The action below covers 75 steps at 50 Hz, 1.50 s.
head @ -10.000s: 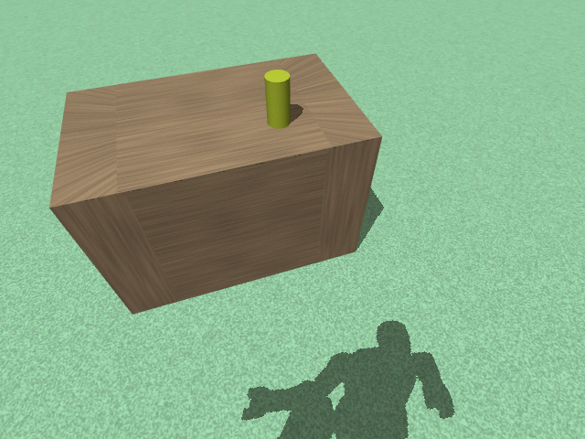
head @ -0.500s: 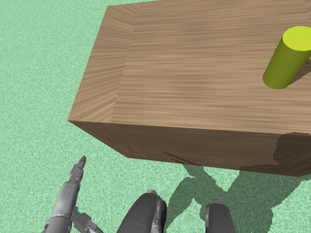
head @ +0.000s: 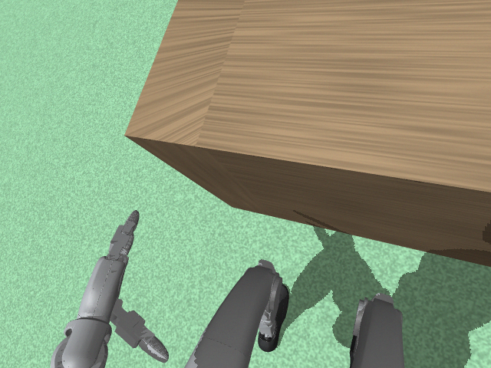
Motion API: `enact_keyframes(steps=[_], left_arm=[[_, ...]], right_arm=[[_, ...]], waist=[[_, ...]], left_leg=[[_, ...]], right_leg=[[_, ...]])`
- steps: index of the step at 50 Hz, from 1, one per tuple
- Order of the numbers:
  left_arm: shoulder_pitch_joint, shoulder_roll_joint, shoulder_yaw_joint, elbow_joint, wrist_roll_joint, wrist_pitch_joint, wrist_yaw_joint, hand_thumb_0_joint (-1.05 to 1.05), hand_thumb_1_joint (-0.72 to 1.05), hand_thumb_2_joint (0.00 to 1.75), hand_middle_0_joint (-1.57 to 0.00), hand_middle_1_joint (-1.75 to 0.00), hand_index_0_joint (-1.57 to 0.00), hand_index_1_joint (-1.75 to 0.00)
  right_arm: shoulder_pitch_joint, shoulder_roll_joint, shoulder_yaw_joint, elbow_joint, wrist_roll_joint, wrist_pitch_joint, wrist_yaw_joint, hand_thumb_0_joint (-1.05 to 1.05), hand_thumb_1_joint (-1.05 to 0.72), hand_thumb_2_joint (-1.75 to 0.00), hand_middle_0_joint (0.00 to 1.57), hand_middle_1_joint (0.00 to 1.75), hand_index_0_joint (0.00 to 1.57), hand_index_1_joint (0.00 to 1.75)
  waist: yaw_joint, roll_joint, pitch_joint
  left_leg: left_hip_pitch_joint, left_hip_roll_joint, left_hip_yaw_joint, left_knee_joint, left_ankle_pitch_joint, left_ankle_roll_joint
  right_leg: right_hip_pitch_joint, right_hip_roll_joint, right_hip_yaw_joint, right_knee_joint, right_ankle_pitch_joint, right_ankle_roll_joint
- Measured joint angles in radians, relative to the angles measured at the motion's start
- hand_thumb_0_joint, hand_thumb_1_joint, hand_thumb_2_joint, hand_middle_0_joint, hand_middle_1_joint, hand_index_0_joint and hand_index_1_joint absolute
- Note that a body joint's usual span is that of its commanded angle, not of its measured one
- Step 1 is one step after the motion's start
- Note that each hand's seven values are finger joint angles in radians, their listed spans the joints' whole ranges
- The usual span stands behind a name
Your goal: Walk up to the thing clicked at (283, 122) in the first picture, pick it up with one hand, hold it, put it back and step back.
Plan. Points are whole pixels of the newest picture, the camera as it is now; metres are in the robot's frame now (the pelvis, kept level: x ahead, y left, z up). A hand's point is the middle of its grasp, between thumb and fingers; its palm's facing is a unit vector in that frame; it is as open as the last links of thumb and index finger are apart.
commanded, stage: close in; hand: right
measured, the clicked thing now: out of the picture +0.56 -0.28 +0.06
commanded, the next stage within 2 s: rest palm in 0.44 s
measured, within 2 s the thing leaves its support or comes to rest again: leaves its support in 1.90 s
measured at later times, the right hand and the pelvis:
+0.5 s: hand out of the picture +0.56 -0.28 +0.03, palm faces +0.29 +0.96 +0.00, open 17.8 cm; pelvis +0.01 +0.00 +0.02, yaw +0 degrees
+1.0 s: hand out of the picture +0.58 -0.27 +0.04, palm faces +0.32 +0.95 +0.00, open 15.9 cm; pelvis +0.02 +0.01 +0.02, yaw -1 degrees
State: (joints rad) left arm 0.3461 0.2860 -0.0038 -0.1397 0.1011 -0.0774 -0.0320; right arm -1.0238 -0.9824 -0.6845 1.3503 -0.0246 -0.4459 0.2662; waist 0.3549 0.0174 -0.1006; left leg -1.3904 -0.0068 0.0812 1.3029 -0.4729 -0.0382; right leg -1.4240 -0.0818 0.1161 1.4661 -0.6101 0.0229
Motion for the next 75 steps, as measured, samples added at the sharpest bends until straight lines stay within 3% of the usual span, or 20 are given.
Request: enact_keyframes(steps=[5, 12, 19, 29, 40, 52, 61, 66, 70, 75], left_arm=[[0.024, -0.003, -0.012, -0.056, -0.008, 0.018, -0.009, -0.01, -0.53, 0.03, -0.06, -0.05, -0.07, -0.05], [0.08, -0.006, -0.018, -0.105, -0.023, 0.045, -0.013, 0.0, -0.52, 0.02, -0.06, -0.05, -0.07, -0.04], [0.09, 0.015, 0.009, -0.091, -0.022, 0.073, 0.004, 0.0, -0.52, 0.02, -0.06, -0.05, -0.07, -0.04], [0.07, -0.016, -0.025, -0.079, -0.018, 0.084, 0.009, -0.01, -0.52, 0.02, -0.05, -0.05, -0.06, -0.04], [0.03, 0.002, 0.011, -0.028, -0.015, 0.1, 0.012, 0.0, -0.56, 0.06, -0.06, -0.05, -0.05, -0.07], [0.031, -0.02, -0.023, -0.093, -0.012, 0.1, -0.004, -0.01, -0.54, 0.05, -0.05, -0.05, -0.05, -0.05], [0.062, -0.008, 0.013, -0.072, -0.012, 0.112, -0.011, 0.0, -0.53, 0.04, -0.05, -0.05, -0.06, -0.05], [0.027, -0.01, 0.006, -0.027, -0.011, 0.115, 0.002, -0.01, -0.53, 0.04, -0.05, -0.05, -0.06, -0.05], [0.001, -0.018, -0.012, -0.033, -0.011, 0.112, 0.004, -0.01, -0.53, 0.04, -0.05, -0.05, -0.06, -0.05], [0.03, -0.028, -0.026, -0.087, -0.013, 0.107, -0.004, -0.01, -0.52, 0.03, -0.05, -0.05, -0.06, -0.04]], right_arm=[[-0.021, 0.026, 0.039, -0.027, -0.016, 0.044, -0.032, -0.02, 0.61, -0.03, 0.05, 0.05, 0.06, 0.06], [0.011, 0.103, 0.05, -0.099, -0.021, 0.089, -0.071, -0.01, 0.61, -0.02, 0.05, 0.05, 0.05, 0.05], [0.054, 0.153, 0.042, -0.121, -0.017, 0.086, -0.109, -0.01, 0.61, -0.02, 0.04, 0.05, 0.05, 0.05], [0.107, 0.232, 0.053, -0.132, -0.003, 0.063, -0.133, -0.01, 0.61, -0.02, 0.03, 0.05, 0.04, 0.06], [0.053, 0.205, 0.051, -0.082, -0.015, 0.031, -0.154, -0.01, 0.55, -0.07, 0.05, 0.08, 0.05, 0.08], [0.003, 0.157, 0.046, -0.028, -0.046, 0.026, -0.164, -0.01, 0.54, -0.13, 0.45, 0.3, 0.45, 0.31], [0.042, 0.187, 0.047, -0.094, -0.043, 0.05, -0.188, -0.01, 0.46, -0.22, 0.7, 0.48, 0.7, 0.48], [0.025, 0.201, 0.074, -0.062, -0.041, 0.036, -0.201, -0.01, 0.36, -0.32, 0.81, 0.58, 0.8, 0.59], [0.016, 0.189, 0.067, -0.038, -0.047, 0.022, -0.205, -0.01, 0.29, -0.42, 0.84, 0.66, 0.88, 0.68], [0.036, 0.195, 0.06, -0.062, -0.043, 0.022, -0.202, 0.0, 0.3, -0.59, 0.8, 0.75, 0.84, 0.76]], waist=[[-0.004, -0.007, -0.001], [0.005, -0.006, -0.006], [-0.007, -0.01, -0.003], [-0.026, -0.015, -0.024], [-0.016, -0.018, -0.008], [0.013, -0.008, -0.008], [0.008, -0.007, -0.012], [0.001, -0.012, -0.014], [0.005, -0.015, -0.008], [0.007, -0.013, -0.009]], left_leg=[[-0.017, 0.002, 0.0, 0.019, -0.003, 0.002], [0.013, -0.004, 0.0, 0.004, -0.002, 0.005], [0.049, -0.01, -0.013, -0.025, 0.003, 0.004], [0.109, -0.007, -0.011, -0.061, -0.006, 0.01], [0.11, -0.006, -0.015, -0.069, -0.006, 0.013], [0.093, -0.007, -0.007, -0.064, -0.002, 0.018], [0.095, -0.01, -0.014, -0.074, 0.007, 0.014], [0.104, -0.01, -0.013, -0.083, 0.011, 0.012], [0.103, -0.01, -0.015, -0.082, 0.013, 0.01], [0.108, -0.008, -0.019, -0.086, 0.011, 0.01]], right_leg=[[-0.015, 0.002, 0.002, 0.015, -0.001, 0.002], [0.018, -0.004, 0.0, -0.001, 0.0, 0.006], [0.062, -0.012, -0.015, -0.034, 0.001, 0.003], [0.126, -0.01, -0.017, -0.083, 0.001, 0.009], [0.132, -0.009, -0.021, -0.101, 0.006, 0.012], [0.112, -0.009, -0.012, -0.096, 0.012, 0.018], [0.115, -0.012, -0.019, -0.101, 0.015, 0.014], [0.122, -0.011, -0.019, -0.105, 0.017, 0.01], [0.12, -0.011, -0.02, -0.103, 0.018, 0.008], [0.128, -0.009, -0.025, -0.111, 0.019, 0.008]])
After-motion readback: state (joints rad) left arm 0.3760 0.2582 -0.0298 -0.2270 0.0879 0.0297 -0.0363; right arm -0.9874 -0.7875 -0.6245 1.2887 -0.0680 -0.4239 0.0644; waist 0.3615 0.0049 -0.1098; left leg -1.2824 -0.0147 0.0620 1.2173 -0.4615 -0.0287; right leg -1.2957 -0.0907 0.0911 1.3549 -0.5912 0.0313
